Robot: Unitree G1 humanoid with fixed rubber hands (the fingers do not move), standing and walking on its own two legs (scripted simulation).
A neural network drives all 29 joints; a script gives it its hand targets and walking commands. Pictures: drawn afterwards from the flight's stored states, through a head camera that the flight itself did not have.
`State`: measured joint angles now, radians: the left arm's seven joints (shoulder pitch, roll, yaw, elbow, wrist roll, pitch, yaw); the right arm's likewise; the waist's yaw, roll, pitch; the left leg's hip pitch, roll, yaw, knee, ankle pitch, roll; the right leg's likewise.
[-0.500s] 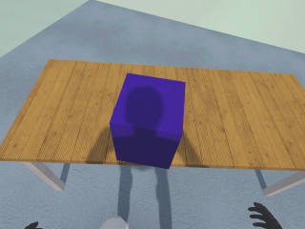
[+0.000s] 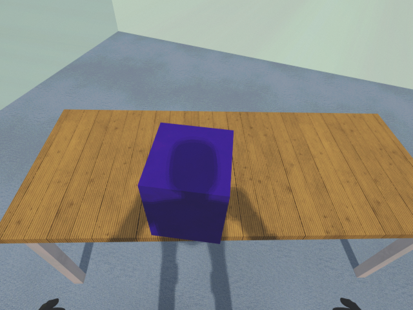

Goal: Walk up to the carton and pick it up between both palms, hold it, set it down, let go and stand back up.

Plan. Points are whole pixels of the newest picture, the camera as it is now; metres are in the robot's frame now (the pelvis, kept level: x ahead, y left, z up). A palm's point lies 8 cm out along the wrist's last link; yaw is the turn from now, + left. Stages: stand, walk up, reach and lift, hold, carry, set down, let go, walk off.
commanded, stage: walk up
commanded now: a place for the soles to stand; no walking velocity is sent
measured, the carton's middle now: (191, 184) +0.45 +0.03 -0.10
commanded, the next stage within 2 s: reach and lift in 0.92 s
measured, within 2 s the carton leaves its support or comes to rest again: neither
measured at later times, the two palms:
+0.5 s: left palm out of the picture +0.11 +0.33 -0.10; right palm out of the picture +0.10 -0.31 -0.10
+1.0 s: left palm out of the picture +0.12 +0.32 -0.11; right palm out of the picture +0.12 -0.32 -0.11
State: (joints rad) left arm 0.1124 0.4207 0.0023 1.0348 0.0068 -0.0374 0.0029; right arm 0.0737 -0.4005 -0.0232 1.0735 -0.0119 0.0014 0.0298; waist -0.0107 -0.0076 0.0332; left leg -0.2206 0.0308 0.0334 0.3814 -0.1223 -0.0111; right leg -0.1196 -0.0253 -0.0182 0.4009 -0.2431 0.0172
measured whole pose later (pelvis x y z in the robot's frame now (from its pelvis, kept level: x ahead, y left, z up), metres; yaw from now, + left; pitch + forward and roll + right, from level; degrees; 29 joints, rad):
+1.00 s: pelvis +0.01 +0.00 -0.01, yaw -1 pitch -1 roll +0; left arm 0.09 0.43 0.04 0.89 0.00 0.18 0.02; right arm 0.00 -0.37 -0.11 1.11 -0.08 -0.07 0.05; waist 0.00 -0.01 0.09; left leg -0.27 0.05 0.04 0.48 -0.18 -0.03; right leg -0.18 -0.02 -0.01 0.49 -0.29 0.01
